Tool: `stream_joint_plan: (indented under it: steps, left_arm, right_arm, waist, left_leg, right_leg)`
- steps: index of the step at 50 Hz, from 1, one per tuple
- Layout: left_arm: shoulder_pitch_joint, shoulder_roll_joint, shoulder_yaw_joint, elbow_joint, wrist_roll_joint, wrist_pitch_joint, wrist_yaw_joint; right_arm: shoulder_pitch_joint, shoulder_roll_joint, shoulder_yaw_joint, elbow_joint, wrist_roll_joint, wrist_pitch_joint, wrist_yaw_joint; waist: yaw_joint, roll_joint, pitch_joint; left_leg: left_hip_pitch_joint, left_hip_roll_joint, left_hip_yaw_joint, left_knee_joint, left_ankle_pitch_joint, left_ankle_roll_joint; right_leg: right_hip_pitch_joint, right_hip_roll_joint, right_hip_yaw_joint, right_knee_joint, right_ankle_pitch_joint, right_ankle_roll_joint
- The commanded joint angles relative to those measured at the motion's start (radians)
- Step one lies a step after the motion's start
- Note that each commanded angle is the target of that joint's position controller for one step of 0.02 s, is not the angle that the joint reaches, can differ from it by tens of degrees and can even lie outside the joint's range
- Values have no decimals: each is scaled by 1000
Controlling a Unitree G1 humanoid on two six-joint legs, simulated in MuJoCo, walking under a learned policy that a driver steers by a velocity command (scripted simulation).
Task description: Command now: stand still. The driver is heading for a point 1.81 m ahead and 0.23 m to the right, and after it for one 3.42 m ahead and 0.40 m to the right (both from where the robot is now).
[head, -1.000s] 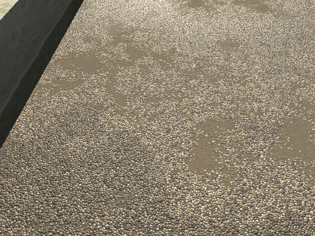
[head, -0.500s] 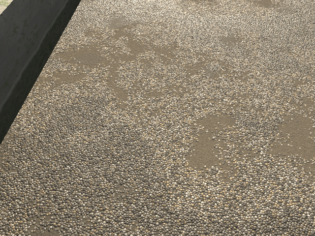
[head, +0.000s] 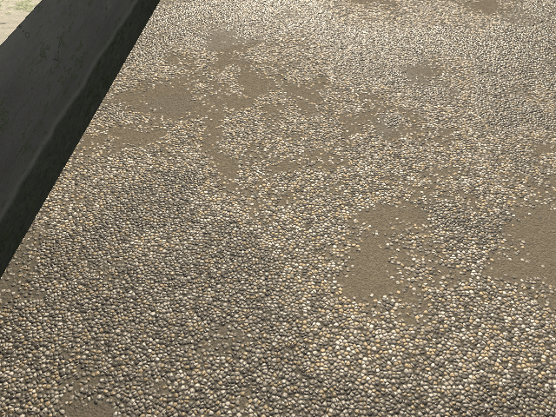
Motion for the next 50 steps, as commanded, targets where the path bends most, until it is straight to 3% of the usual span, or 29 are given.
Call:
stream_joint_plan:
  steps: [1, 27, 28, 33, 42, 43, 44, 50]
  left_arm:
    - [29, 96, 22, -41, 0, -7, 3]
    - [48, 81, 24, 62, -5, 16, 17]
    - [78, 83, 28, 88, -3, 17, 24]
    - [89, 71, 27, 125, -7, 14, 29]
    - [120, 58, 25, 187, -9, 7, 26]
    - [90, 57, 23, 172, -11, 8, 22]
    - [128, 55, 25, 197, -8, 9, 25]
    - [151, 45, 22, 228, -9, 11, 30]
  right_arm:
    - [53, -92, -20, -41, -1, -10, -5]
    - [102, -89, -20, 10, 5, -28, -2]
    - [79, -124, -30, 13, 12, -24, -13]
    - [87, -97, -27, 35, 13, -19, -22]
    - [94, -93, -28, 77, 15, -14, -24]
    - [122, -59, -18, 86, 9, -18, -13]
    - [98, -100, -29, 90, 16, -17, -19]
    - [102, -84, -27, 116, 18, -19, -20]
  waist:
    - [-1, 6, 47]
    - [1, 18, 61]
    - [17, 16, 63]
    - [6, 12, 77]
    - [0, 18, 82]
    - [-15, 26, 84]
    - [5, 26, 80]
    - [3, 14, 93]
  left_leg:
    - [-64, 93, -91, -24, 205, 51]
    - [-103, 95, -70, -19, 148, 20]
    - [-132, 80, -64, -19, 117, 17]
    - [-128, 78, -58, -23, 112, 12]
    - [-109, 75, -51, -28, 128, 8]
    - [-81, 91, -60, -32, 163, 11]
    - [-102, 74, -50, -23, 145, 10]
    - [-113, 71, -47, -38, 137, 9]
  right_leg:
    - [17, -62, 92, -39, 174, -70]
    - [74, -45, 101, -77, 237, -85]
    - [97, -33, 86, -75, 196, -78]
    - [77, -32, 85, -78, 208, -78]
    - [71, -28, 83, -81, 219, -77]
    - [49, -40, 98, -80, 264, -83]
    - [73, -29, 82, -84, 223, -77]
    - [74, -24, 77, -83, 206, -72]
